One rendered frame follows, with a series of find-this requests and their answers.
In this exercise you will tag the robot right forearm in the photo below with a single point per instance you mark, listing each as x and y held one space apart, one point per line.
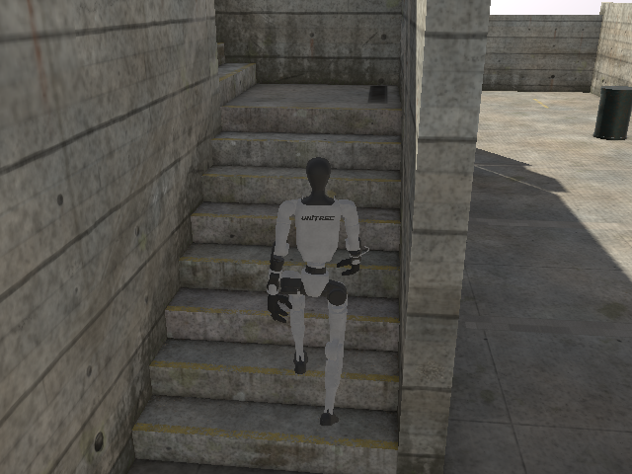
356 255

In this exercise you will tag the robot left upper arm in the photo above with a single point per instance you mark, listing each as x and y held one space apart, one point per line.
286 209

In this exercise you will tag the robot left hand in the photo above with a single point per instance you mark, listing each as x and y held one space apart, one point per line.
274 308

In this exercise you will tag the robot right upper arm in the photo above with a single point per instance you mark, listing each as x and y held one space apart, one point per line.
348 211

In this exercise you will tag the robot right shin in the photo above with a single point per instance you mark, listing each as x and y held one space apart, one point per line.
333 371

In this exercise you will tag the humanoid robot torso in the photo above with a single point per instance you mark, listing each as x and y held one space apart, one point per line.
317 237

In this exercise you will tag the robot left forearm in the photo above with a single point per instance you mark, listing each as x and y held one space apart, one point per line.
274 272

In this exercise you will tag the robot right hand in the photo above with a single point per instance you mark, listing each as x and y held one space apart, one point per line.
353 270

